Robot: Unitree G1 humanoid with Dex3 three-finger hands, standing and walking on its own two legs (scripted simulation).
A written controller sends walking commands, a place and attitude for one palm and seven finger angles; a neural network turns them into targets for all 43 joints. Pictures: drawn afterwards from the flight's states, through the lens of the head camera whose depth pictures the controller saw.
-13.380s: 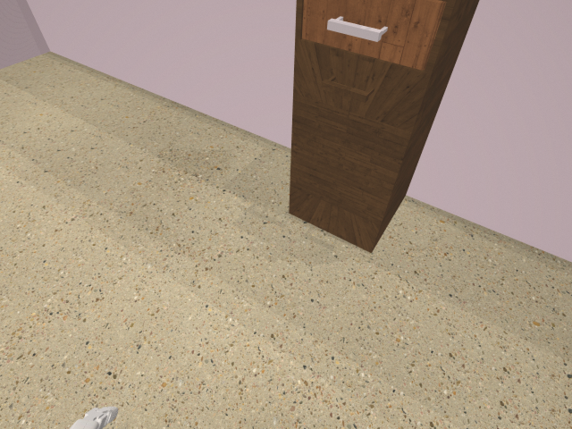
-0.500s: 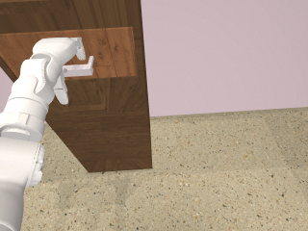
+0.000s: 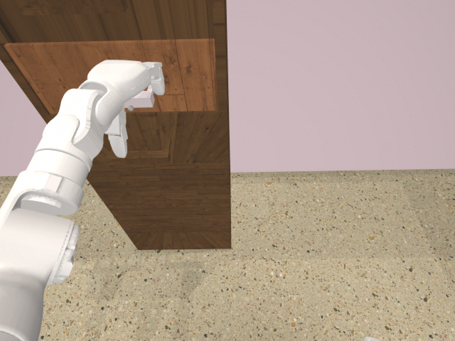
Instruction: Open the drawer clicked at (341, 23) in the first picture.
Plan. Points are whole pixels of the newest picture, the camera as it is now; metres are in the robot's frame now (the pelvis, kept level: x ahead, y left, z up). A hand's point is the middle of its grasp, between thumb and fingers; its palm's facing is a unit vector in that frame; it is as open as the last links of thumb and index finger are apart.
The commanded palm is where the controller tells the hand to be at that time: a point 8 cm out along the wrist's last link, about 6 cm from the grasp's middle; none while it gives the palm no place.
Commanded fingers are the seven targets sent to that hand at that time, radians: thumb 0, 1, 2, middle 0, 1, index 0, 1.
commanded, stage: move the hooked fingers above the handle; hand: left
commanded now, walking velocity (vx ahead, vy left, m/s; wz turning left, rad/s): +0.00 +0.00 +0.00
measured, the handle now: (117, 92) +0.55 +0.23 +0.14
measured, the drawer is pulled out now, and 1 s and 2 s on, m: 0.00 0.00 0.00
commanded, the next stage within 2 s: lower the fingers behind the handle in 0.68 s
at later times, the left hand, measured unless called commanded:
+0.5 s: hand (129, 99) +0.49 +0.18 +0.17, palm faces -0.13 -0.01 -0.99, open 14.0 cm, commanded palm +0.49 +0.21 +0.25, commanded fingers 0.00 -0.50 0.30 -0.30 -1.20 -0.30 -1.20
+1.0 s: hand (60, 110) +0.46 +0.29 +0.17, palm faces -0.20 +0.05 -0.98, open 13.8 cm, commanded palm +0.47 +0.25 +0.23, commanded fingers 0.00 -0.50 0.30 -0.30 -1.20 -0.30 -1.20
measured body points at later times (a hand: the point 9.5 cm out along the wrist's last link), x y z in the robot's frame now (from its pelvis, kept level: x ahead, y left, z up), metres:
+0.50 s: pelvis +0.01 +0.01 +0.00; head +0.06 +0.00 +0.45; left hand +0.49 +0.18 +0.23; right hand +0.06 -0.27 -0.13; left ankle -0.02 +0.11 -0.74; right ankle -0.02 -0.12 -0.74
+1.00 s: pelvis -0.01 -0.01 +0.00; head +0.04 -0.02 +0.45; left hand +0.46 +0.28 +0.23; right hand +0.07 -0.28 -0.13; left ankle -0.02 +0.11 -0.74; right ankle -0.02 -0.12 -0.74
